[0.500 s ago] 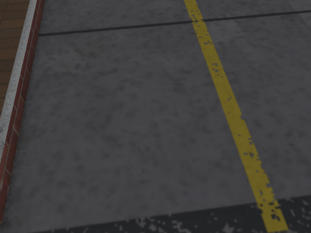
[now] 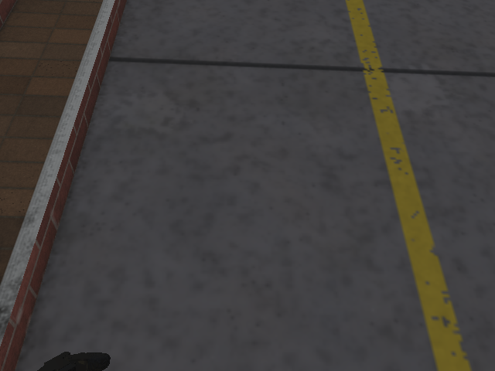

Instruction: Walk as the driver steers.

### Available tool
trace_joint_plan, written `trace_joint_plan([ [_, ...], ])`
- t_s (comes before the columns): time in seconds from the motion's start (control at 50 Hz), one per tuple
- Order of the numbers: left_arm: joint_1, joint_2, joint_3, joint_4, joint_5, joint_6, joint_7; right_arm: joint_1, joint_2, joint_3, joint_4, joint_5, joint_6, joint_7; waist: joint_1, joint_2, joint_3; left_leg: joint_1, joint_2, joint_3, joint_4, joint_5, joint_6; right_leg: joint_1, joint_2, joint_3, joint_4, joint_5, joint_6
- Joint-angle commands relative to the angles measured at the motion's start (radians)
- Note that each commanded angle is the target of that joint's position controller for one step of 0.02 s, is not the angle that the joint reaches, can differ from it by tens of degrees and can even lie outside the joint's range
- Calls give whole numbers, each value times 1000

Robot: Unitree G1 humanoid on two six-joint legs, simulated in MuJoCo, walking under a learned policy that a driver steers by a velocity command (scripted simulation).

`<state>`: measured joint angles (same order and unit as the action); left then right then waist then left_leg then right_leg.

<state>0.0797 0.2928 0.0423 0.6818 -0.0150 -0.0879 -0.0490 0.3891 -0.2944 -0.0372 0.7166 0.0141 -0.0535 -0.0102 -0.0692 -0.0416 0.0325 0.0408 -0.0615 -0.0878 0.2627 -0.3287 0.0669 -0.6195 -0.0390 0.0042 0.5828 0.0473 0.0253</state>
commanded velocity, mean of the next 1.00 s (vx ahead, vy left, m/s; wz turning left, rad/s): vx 0.49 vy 0.00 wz -0.47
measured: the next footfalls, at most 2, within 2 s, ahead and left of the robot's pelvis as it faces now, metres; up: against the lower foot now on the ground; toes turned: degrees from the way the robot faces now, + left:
right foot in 0.12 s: +0.25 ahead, -0.12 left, +0.00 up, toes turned -3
left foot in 0.60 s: +0.55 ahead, +0.05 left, +0.00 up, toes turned -22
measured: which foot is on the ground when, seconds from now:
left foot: down 0.00-0.14, up 0.16-0.58, down 0.60-1.00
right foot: up 0.00-0.10, down 0.12-0.60, up 0.62-1.00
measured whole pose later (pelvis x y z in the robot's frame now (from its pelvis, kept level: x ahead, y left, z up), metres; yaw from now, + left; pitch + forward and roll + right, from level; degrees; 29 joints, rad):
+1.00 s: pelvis +0.55 -0.08 +0.00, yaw -32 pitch +1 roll +2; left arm 0.10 0.29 0.05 0.61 -0.02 -0.02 -0.05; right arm 0.35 -0.31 -0.07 0.80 0.01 -0.08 0.00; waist -0.10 -0.04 0.05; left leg 0.04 -0.01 0.18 0.25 -0.30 0.00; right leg -0.66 -0.08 0.02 0.72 -0.03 0.00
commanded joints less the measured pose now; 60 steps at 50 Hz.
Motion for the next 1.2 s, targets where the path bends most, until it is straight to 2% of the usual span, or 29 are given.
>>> trace_joint_plan([
  [0.02,-165,73,9,-113,-8,-24,-17,39,-175,-51,-10,3,-9,-2,-26,138,85,-20,294,-82,-73,355,122,-29,1,-12,-53,-18,-53],
  [0.08,-63,115,29,-91,-3,-19,-18,19,-199,-58,-2,-4,1,-9,38,159,-15,60,285,-16,89,836,89,129,71,-62,-54,-128,-115],
  [0.12,202,178,64,-33,-5,-8,-1,4,-187,-47,-17,-18,13,-20,172,123,-197,-89,225,61,465,987,35,543,80,-34,-54,-86,-182],
  [0.14,330,275,87,-30,7,-3,8,77,-115,-24,-59,-35,-1,-17,159,-83,-346,-459,102,100,872,549,-42,925,-175,416,-59,-187,-334],
  [0.16,353,225,75,-14,-10,-5,2,87,-90,-8,-56,-28,-25,-8,151,-207,-435,-666,-37,-3,1094,-188,-75,1047,-304,825,-248,-346,-430],
  [0.18,303,176,61,-20,-14,-1,9,-14,-159,-23,-84,8,-49,10,174,-116,-300,-778,31,-70,1147,-152,-66,962,-281,747,-290,-470,-380],
  [0.2,258,161,57,-34,-6,4,15,-100,-161,-18,-108,24,-66,18,166,-36,-184,-788,79,-52,1103,-85,-49,818,-242,613,-308,-446,-343],
  [0.22,211,152,52,-39,4,7,17,-144,-147,-15,-120,8,-78,18,128,45,-90,-772,113,-34,1009,-37,-45,666,-202,528,-332,-352,-325],
  [0.24,181,130,44,-51,14,4,20,-148,-150,-22,-118,-14,-76,14,96,52,-59,-720,143,-32,932,5,-48,573,-165,463,-353,-251,-312],
  [0.32,155,139,44,-51,4,4,38,-111,-110,-11,-112,-37,-48,8,44,-7,-27,-645,154,10,773,51,-113,387,-108,341,-400,-62,-332],
  [0.42,227,177,57,-17,-10,18,58,-320,-56,11,-160,-32,-57,10,125,-17,-3,-531,88,39,390,382,-153,292,-27,251,-369,-107,-256],
  [0.52,280,171,59,7,-19,40,66,-365,-112,-17,-173,-6,-71,23,124,-55,-30,-465,65,-17,241,339,-124,436,-81,391,-247,-190,-211],
  [0.58,262,123,45,-4,-7,48,60,-196,-161,-51,-140,-9,-81,15,25,-62,-110,-201,100,-11,173,250,-43,419,-29,384,-40,-141,-151],
  [0.6,277,50,20,-24,12,44,54,-53,-215,-66,-133,-25,-80,5,-27,61,-257,43,278,-178,186,175,23,309,36,298,244,-293,-115],
  [0.62,407,5,3,-57,-19,33,53,7,-287,-85,-97,-36,-64,12,36,389,-351,298,482,-643,85,-50,182,-31,155,166,550,-656,-58],
  [0.64,393,113,22,-32,-34,36,59,-12,-193,-70,-107,-19,-59,19,15,281,-277,247,485,-712,39,-240,172,-149,69,183,684,-609,-41],
  [0.66,289,163,38,-42,-28,42,60,-49,-135,-55,-113,-15,-55,15,-11,181,-158,141,438,-541,31,-196,131,-171,36,166,716,-510,-34],
  [0.68,236,155,40,-52,-15,47,62,-92,-116,-46,-113,-23,-51,15,1,119,-96,37,391,-404,22,-48,110,-143,6,141,700,-438,-25],
  [0.74,203,108,40,-73,-15,57,48,-134,-83,-38,-87,-30,-55,10,39,167,-21,-117,308,-179,-48,167,95,-71,-50,115,612,-349,-15],
  [0.84,125,56,25,-108,-5,68,37,-122,-128,-57,-34,-20,-61,9,39,122,5,-109,327,-19,-102,352,131,-124,-69,94,445,-243,7],
  [1.0,-83,37,11,-171,-8,47,-10,-76,-188,-70,35,4,-31,2,-13,94,62,-28,322,185,-67,521,75,-26,-33,-14,73,-71,-50],
  [1.04,-61,61,25,-180,5,43,-16,-72,-211,-74,46,15,-16,-3,22,117,23,5,324,208,48,843,55,74,28,-58,26,-151,-84],
  [1.08,149,130,65,-127,14,41,-9,-90,-221,-73,45,24,-6,-10,146,116,-108,-41,280,248,320,994,10,377,101,-79,-78,-60,-139],
  [1.1,258,188,86,-102,18,50,11,-77,-186,-58,34,9,-15,-11,199,65,-178,-212,229,264,541,787,-39,620,45,2,-92,177,-173],
  [1.12,276,275,85,-104,31,59,38,5,-48,-14,-2,-62,-27,4,108,-242,-302,-569,89,247,923,-312,-103,969,-246,351,44,803,-300],
  [1.14,276,237,66,-138,43,52,30,89,-112,-6,35,-25,-35,18,136,-170,-586,-627,47,13,1131,-417,-119,1066,-423,654,-46,696,-475],
  [1.16,244,181,56,-128,34,52,21,-29,-189,-32,33,14,-28,20,170,-42,-485,-649,100,-19,1132,-325,-118,950,-341,507,-92,639,-427],
  [1.18,180,148,46,-112,13,48,19,-101,-170,-25,3,19,-23,14,141,-20,-315,-707,135,17,1056,-254,-116,818,-280,380,-119,551,-373],
  [1.2,133,113,34,-106,5,46,22,-130,-151,-23,14,3,-15,0,114,36,-227,-689,163,24,991,-199,-124,685,-238,328,-155,484,-333],
])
